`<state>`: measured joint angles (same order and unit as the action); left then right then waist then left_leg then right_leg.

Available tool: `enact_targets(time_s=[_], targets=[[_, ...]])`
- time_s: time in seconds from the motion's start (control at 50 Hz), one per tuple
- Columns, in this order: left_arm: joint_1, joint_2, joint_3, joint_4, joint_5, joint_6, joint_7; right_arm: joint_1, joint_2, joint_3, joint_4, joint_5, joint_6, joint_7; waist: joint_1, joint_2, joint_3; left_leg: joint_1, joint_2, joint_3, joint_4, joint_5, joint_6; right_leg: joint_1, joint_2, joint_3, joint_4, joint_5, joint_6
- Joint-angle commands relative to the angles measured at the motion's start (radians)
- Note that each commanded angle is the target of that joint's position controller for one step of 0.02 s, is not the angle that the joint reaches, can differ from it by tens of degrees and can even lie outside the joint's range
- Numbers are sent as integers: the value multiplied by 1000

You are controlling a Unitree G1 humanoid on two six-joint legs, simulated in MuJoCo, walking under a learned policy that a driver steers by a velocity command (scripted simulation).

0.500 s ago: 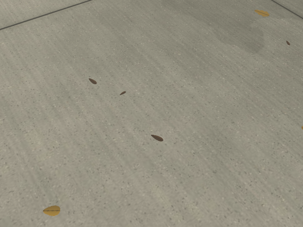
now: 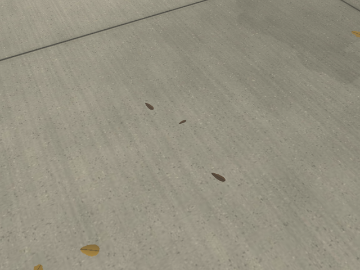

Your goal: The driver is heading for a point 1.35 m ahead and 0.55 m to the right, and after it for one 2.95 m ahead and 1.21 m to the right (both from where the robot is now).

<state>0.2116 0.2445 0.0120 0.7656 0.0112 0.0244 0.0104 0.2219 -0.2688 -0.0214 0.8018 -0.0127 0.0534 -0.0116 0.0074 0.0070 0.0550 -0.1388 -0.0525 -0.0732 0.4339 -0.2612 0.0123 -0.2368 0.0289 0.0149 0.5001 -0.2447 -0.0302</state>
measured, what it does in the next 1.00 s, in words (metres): walks ahead: right foot, then left foot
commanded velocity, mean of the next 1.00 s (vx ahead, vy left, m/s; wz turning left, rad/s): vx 0.69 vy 0.00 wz -0.13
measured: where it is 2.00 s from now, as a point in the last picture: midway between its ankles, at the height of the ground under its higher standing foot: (272, 110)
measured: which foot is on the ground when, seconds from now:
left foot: down 0.00-0.38, up 0.40-0.84, down 0.86-1.00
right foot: down 0.00-0.12, up 0.14-0.36, down 0.38-0.86, up 0.88-1.00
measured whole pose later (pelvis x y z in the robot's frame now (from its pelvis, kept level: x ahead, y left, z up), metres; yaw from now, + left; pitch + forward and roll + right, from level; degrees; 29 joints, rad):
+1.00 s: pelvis +0.48 -0.02 -0.01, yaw -11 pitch +1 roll +1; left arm 0.35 0.28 0.05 0.91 0.01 -0.06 -0.03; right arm 0.19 -0.27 -0.04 0.84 -0.05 -0.08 0.00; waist 0.03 -0.02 0.05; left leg -0.32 0.00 0.15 0.53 -0.23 0.04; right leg -0.39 -0.04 0.03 1.26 -0.26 -0.14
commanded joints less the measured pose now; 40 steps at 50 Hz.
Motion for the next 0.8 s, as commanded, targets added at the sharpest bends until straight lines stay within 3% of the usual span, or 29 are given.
enact_targets(time_s=[0.02, 0.04, 0.08, 0.1, 0.12, 0.14, 0.16, 0.18, 0.2, 0.24, 0.28, 0.32, 0.36, 0.38, 0.4, 0.42, 0.44, 0.46, 0.48, 0.52, 0.62, 0.7, 0.76, 0.8], targets=[[14, 101, 23, -36, -6, -16, 1, -41, -121, -15, -42, -3, -38, -8, 25, 72, -89, -25, 197, -178, -98, 237, 81, 83, -60, 68, -105, 64, -8], [-4, 106, 25, -24, -1, -13, 3, -52, -97, -5, -36, -3, -44, -6, 20, 76, -62, -55, 169, -162, -104, 175, 68, 103, -60, 73, -111, 78, -4], [-7, 124, 32, 1, 1, -12, 0, -29, -104, -1, -7, -3, -49, -15, 7, 87, -38, -62, 131, -133, -112, 151, 48, 111, -74, 81, -105, 149, -12], [18, 126, 35, 13, 6, -12, -4, 25, -130, -11, 21, -1, -47, -18, -3, 113, -83, -27, 109, -133, -123, -83, 70, 103, -36, 40, -53, -30, -23], [11, 132, 38, 15, 14, -10, -10, 67, -161, -25, 35, -9, -39, -13, -25, 146, -48, -28, 127, -192, -162, -396, 110, 3, 5, 2, 19, -224, -32], [-38, 137, 42, -1, 20, -7, -19, 107, -189, -36, 40, -16, -34, -5, -61, 169, 37, -32, 199, -308, -248, -630, 165, -151, 26, -31, 105, -297, -35], [-93, 117, 37, -28, 18, -9, -27, 116, -214, -47, 43, -15, -35, 2, -81, 213, 127, -50, 294, -429, -327, -719, 225, -255, 11, -72, 190, -243, -36], [-145, 126, 41, -52, 13, -16, -30, 113, -194, -47, 41, -13, -44, 5, -95, 191, 178, -48, 345, -487, -364, -649, 257, -349, -36, -39, 278, -203, -38], [-148, 131, 45, -58, 9, -28, -34, 103, -180, -46, 41, -13, -58, 6, -78, 143, 164, 8, 357, -482, -366, -547, 263, -412, -63, -11, 321, -172, -36], [-97, 130, 48, -39, 13, -51, -50, 61, -175, -51, 33, -7, -87, 9, -42, 100, 66, 88, 312, -366, -348, -372, 235, -379, -79, -11, 290, -119, -28], [-69, 117, 47, -28, 9, -59, -59, 19, -181, -58, 30, 1, -107, 12, -17, 128, 21, 21, 249, -242, -339, -298, 203, -217, -62, -44, 189, -92, -25], [-34, 111, 48, -19, 4, -56, -58, -10, -185, -62, 31, 4, -113, 18, 11, 134, 40, -120, 231, -181, -316, -290, 191, -31, -43, -91, 76, -72, -27], [135, 125, 59, 42, 7, -62, -43, -39, -177, -63, 27, 1, -113, 20, 92, 27, 27, -303, 192, -128, -169, -314, 182, 242, 9, -153, -6, -33, -22], [304, 162, 74, 92, 11, -76, -28, -61, -138, -49, 17, -16, -119, 21, 173, -85, -23, -440, 134, -69, 75, -226, 164, 446, -34, -66, -40, -122, -38], [440, 279, 95, 104, 37, -91, -15, -107, -18, -15, -43, -8, -132, 25, 224, -372, -103, -600, 2, 72, 529, -234, 111, 530, -328, 408, -269, -562, -108], [346, 246, 80, 87, 42, -91, -23, -118, -44, -18, -67, -4, -137, 26, 138, -245, -36, -748, -40, -52, 701, -191, 124, 411, -420, 762, -404, -735, -169], [233, 236, 81, 57, 28, -89, -25, -119, -84, -26, -67, -11, -136, 31, 72, -119, 33, -799, 53, -78, 764, -79, 130, 342, -425, 667, -371, -678, -173], [179, 199, 73, 40, 18, -98, -31, -96, -115, -31, -47, -21, -137, 44, 41, -46, 10, -742, 97, -60, 740, 3, 117, 296, -367, 544, -346, -560, -153], [157, 187, 66, 36, 13, -104, -33, -61, -117, -33, -32, -30, -134, 55, 11, -48, -14, -677, 129, -30, 699, 32, 95, 254, -321, 449, -367, -488, -136], [181, 153, 53, 56, 11, -120, -27, -71, -103, -27, -24, -41, -115, 73, 8, -88, 4, -644, 150, 19, 688, 100, 56, 196, -260, 340, -425, -384, -130], [312, 126, 48, 124, -4, -136, -30, -265, -75, -12, -89, -30, -95, 78, 47, -45, 98, -758, 153, 100, 540, 228, 15, 220, -210, 172, -497, -97, -156], [351, 107, 39, 156, -5, -148, -21, -404, -44, 9, -144, -20, -102, 85, 69, -59, 131, -632, 132, 156, 301, 331, 30, 209, -206, 91, -554, 171, -156], [342, 142, 44, 177, -6, -145, -9, -429, -56, 11, -174, -21, -109, 78, 47, -66, 109, -545, 97, 159, 194, 293, 57, 317, -235, 81, -501, 495, -167], [308, 183, 50, 181, -2, -141, -6, -342, -80, 3, -162, -18, -114, 57, -11, -103, 21, -354, 26, 175, 159, 195, 82, 349, -240, 64, -338, 940, -147]])
Velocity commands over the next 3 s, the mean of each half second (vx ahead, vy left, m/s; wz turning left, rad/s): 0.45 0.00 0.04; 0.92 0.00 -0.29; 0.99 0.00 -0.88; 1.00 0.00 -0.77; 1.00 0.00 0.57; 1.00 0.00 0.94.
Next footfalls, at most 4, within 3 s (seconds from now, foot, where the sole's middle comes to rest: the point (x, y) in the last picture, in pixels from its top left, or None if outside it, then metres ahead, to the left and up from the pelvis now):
0.38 right None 0.13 -0.13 -0.77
0.86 left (174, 247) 0.57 0.07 -0.77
1.34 right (235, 167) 0.94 -0.19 -0.77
1.76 left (253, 97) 1.38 -0.33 -0.77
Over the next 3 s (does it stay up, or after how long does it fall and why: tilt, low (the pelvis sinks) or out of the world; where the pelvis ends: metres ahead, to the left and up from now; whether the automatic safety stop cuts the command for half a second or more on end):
stays up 1.93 -1.06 -0.02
